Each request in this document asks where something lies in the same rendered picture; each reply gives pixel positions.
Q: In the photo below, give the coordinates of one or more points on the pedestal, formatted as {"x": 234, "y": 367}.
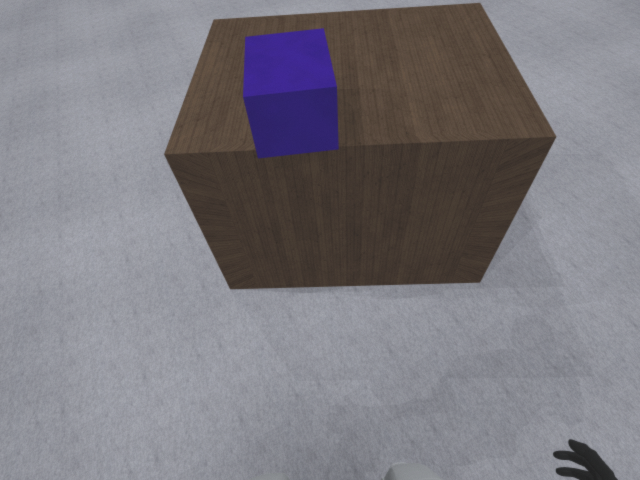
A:
{"x": 440, "y": 139}

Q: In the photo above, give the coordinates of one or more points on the right robot hand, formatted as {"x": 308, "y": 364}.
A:
{"x": 587, "y": 457}

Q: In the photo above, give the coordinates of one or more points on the carton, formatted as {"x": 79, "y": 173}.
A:
{"x": 290, "y": 93}

